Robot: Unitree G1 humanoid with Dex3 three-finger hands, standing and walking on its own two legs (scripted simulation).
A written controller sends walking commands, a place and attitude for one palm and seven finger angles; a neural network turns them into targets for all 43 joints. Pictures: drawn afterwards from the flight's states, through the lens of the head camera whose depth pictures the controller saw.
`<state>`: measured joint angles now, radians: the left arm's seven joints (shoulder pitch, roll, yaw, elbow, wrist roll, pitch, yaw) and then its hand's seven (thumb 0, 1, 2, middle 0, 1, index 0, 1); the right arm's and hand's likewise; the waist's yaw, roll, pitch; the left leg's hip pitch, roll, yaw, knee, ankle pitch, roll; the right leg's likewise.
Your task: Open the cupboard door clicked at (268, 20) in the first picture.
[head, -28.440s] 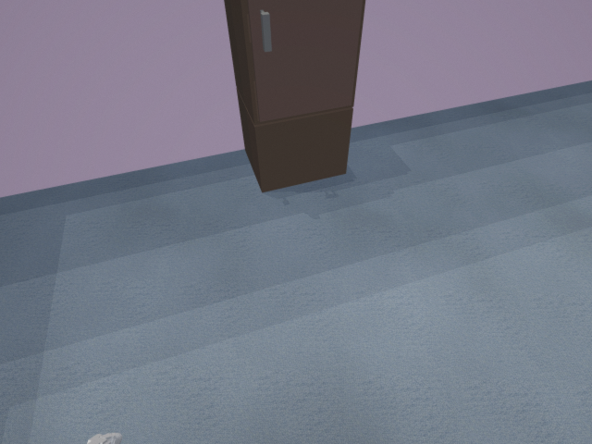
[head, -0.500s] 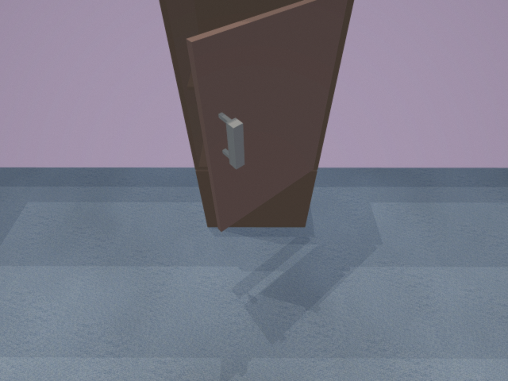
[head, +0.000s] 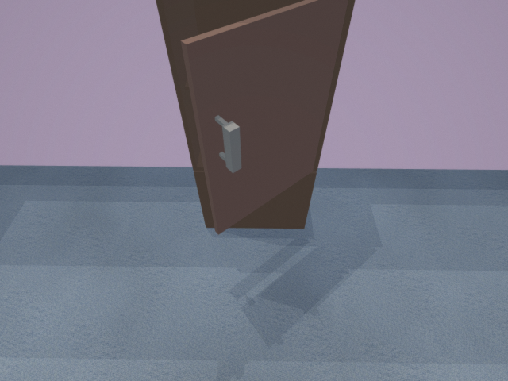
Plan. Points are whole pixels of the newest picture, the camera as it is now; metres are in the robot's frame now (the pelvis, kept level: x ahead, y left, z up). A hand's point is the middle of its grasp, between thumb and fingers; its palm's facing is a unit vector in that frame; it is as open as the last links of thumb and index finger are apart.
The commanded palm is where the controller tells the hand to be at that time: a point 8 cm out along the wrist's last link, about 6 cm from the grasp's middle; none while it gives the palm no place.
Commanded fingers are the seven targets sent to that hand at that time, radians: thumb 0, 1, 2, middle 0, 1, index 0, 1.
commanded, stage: walk to a spot facing it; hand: left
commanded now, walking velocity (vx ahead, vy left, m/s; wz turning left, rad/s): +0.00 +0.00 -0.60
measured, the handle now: (226, 143) +0.58 +0.10 +0.02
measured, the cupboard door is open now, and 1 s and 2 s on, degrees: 41 41 41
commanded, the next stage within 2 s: none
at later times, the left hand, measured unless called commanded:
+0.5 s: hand out of the picture +0.09 +0.18 -0.17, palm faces -0.13 -0.94 -0.31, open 7.4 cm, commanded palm none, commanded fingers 0.00 0.90 0.90 -0.20 -0.30 -0.20 -0.30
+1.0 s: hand out of the picture +0.14 +0.16 -0.18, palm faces -0.41 -0.88 -0.22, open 7.4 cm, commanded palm none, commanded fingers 0.00 0.90 0.90 -0.20 -0.30 -0.20 -0.30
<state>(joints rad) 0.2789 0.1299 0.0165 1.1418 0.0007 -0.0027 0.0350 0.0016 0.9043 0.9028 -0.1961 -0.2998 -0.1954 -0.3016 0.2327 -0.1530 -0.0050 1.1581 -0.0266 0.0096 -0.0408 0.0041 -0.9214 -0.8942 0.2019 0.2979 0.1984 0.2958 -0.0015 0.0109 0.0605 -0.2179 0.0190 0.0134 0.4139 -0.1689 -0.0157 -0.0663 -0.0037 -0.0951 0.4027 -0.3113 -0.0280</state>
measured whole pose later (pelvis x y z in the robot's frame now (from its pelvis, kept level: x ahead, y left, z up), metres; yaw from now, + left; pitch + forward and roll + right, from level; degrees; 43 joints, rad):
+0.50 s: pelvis -0.02 -0.02 -0.02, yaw -13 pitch +1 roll +2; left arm 0.20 0.22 0.10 0.96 0.02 0.04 -0.01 0.00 0.91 0.90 -0.20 -0.30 -0.19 -0.30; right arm 0.19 -0.21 -0.06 1.00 -0.03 0.04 -0.04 0.00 -0.91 -0.89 0.20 0.30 0.20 0.30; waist 0.03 0.03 0.10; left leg -0.36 0.12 0.16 0.73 -0.40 -0.04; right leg -0.31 0.00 -0.03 0.67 -0.37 -0.06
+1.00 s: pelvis +0.00 +0.00 -0.01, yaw -30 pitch +2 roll +0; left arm 0.22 0.23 0.09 0.92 0.02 0.06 0.00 0.00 0.90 0.90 -0.20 -0.30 -0.20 -0.30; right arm 0.10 -0.19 -0.03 0.87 -0.03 0.00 -0.04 0.00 -0.91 -0.89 0.20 0.30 0.20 0.30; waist 0.04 -0.04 0.09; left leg -0.29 0.02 -0.01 0.56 -0.30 -0.01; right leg -0.41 0.11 0.11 0.84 -0.49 0.01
